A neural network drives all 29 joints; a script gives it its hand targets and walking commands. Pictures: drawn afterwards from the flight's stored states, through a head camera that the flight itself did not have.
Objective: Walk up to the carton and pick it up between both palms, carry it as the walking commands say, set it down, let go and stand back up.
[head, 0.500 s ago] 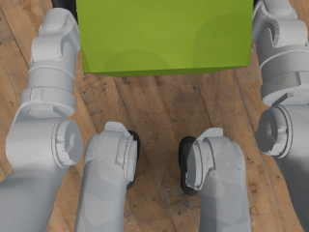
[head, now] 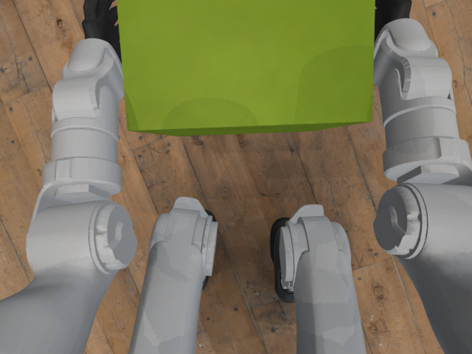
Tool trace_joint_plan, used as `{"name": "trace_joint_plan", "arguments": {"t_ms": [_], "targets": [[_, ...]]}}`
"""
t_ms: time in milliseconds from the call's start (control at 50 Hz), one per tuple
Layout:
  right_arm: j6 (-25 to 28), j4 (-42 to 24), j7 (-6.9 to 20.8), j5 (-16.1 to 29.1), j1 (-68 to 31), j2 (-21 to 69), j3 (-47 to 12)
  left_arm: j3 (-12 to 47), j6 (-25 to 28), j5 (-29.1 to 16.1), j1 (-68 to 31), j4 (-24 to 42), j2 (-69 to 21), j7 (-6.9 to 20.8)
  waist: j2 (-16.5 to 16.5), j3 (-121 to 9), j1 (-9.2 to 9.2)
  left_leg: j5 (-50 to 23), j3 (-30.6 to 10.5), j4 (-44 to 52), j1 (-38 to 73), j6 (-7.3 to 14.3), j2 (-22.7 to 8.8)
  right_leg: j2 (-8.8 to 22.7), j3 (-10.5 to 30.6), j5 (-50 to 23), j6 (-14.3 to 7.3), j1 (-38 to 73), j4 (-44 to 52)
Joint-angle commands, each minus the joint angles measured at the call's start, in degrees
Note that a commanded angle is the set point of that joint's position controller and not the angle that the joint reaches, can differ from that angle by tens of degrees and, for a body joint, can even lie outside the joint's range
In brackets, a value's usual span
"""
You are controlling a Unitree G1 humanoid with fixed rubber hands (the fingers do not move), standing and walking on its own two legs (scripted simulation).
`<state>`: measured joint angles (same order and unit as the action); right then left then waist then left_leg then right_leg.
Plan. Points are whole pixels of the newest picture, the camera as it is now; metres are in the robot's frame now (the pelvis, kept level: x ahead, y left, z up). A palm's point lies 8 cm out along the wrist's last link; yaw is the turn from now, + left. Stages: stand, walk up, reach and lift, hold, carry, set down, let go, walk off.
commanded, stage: reach and lift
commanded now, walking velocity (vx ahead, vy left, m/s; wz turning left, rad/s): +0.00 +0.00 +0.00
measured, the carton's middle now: (243, 47) +0.55 +0.02 -0.18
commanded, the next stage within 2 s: none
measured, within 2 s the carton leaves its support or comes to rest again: neither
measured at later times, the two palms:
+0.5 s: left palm (69, 36) +0.50 +0.20 -0.03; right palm (426, 16) +0.53 -0.16 -0.03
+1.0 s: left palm (12, 26) +0.48 +0.20 +0.04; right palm out of the picture +0.51 -0.17 +0.04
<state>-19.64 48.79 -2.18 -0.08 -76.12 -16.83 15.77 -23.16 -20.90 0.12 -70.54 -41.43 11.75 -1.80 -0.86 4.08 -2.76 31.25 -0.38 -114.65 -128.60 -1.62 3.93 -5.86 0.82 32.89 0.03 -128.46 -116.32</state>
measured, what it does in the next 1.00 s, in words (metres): rises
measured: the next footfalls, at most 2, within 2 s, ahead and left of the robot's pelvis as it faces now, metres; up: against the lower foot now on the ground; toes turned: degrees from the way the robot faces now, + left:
none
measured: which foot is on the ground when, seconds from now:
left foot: down 0.00-1.00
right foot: down 0.00-1.00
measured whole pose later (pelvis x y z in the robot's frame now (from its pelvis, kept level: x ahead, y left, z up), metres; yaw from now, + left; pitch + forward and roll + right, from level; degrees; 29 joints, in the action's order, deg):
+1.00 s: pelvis +0.01 +0.00 +0.12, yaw +0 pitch +44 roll +1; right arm -21.7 42.2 1.3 -6.8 -60.2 -9.2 21.7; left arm -26.2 -22.9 5.8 -56.3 -36.8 5.5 1.1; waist -1.3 -7.7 -2.5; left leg 26.6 -2.9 -91.2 -108.8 -1.9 5.1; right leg -6.7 2.7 28.1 0.3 -108.5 -92.5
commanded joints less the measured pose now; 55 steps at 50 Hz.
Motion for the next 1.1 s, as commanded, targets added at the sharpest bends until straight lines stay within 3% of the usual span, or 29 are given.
{"name": "trace_joint_plan", "arguments": {"t_ms": [0, 400, 1080], "targets": [[0.9, -9.7, 13.6, 6.5, -35.3, 61.6, -22.8, 26.9, 1.5, -7.2, -42.5, 9.9, -54.3, 13.4, -3.5, -77.4, -2.35, -24.5, 4.6, 9.1, 39.7, 0.7, 2.9, -2.4, -3.0, -23.6, 0.1, 39.9, 10.5], [-1.1, -9.9, 14.8, 3.5, -30.9, 64.6, -20.7, 26.2, -0.2, -5.3, -38.4, 9.0, -57.6, 15.2, -2.8, -76.9, -1.54, -20.7, 4.3, 18.6, 43.0, 0.2, 3.1, -2.5, -2.5, -19.9, 0.3, 44.6, 20.6], [-0.2, -11.0, 17.0, 1.2, -17.0, 68.4, -22.0, 28.1, 0.1, -2.9, -24.4, 9.8, -63.9, 16.2, -1.7, -73.6, -0.96, -22.5, 2.2, 33.8, 58.4, -0.1, 3.5, -2.7, -1.4, -21.5, 0.6, 56.2, 35.6]]}}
